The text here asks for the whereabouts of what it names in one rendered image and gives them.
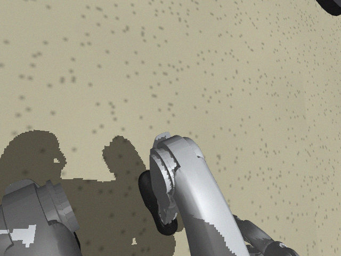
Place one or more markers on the right robot arm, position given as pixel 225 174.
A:
pixel 278 248

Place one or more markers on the right robot foot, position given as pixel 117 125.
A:
pixel 150 202

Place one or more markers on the right robot hand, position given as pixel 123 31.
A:
pixel 258 239

